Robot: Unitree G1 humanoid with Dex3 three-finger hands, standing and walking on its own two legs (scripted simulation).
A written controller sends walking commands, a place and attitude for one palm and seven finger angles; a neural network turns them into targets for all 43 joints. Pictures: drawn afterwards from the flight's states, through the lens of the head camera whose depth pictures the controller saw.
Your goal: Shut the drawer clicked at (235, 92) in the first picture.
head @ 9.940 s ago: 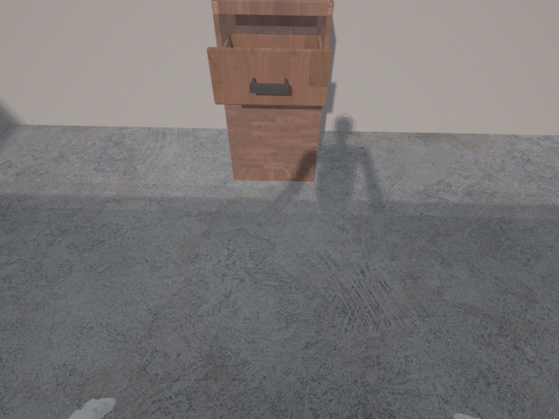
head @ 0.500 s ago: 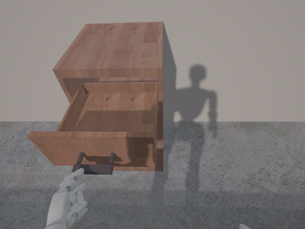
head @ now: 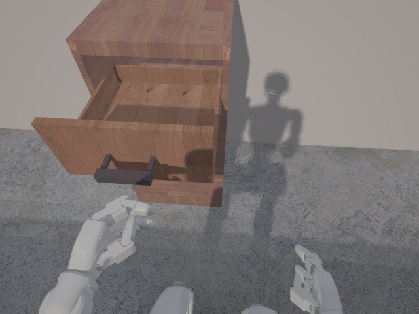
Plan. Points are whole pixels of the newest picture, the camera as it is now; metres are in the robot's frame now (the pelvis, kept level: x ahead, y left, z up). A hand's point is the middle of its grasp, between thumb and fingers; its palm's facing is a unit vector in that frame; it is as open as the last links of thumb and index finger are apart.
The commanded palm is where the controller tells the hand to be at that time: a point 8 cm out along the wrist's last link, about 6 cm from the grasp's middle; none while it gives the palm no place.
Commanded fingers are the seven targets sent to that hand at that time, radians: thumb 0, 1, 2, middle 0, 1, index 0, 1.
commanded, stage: raise the hand and make a fist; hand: left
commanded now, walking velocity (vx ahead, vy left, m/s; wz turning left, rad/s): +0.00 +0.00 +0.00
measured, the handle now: (126, 168) +0.40 +0.22 +0.02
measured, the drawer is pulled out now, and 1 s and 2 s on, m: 0.26 0.26 0.26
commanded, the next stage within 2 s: bring the fist close to the handle in 1.20 s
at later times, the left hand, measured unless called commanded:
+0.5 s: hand (103, 244) +0.21 +0.18 +0.10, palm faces +0.02 -1.00 -0.04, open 3.1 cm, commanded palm +0.17 +0.23 +0.10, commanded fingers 0.00 0.90 0.90 -1.40 -1.60 -1.40 -1.60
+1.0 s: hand (105, 245) +0.20 +0.17 +0.12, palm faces -0.03 -1.00 -0.05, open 3.3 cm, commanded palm +0.17 +0.23 +0.13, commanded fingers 0.00 0.90 0.90 -1.40 -1.60 -1.40 -1.60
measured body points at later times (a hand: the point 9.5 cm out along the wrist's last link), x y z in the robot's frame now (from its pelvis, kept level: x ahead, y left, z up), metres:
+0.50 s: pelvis +0.03 +0.02 +0.02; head +0.06 +0.02 +0.47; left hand +0.20 +0.23 +0.10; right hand +0.24 -0.21 -0.03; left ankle +0.09 +0.11 -0.66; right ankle +0.01 -0.08 -0.66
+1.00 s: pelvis +0.03 +0.02 +0.03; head +0.04 +0.01 +0.48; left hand +0.20 +0.22 +0.12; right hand +0.21 -0.21 -0.03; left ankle +0.09 +0.11 -0.66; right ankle +0.01 -0.08 -0.66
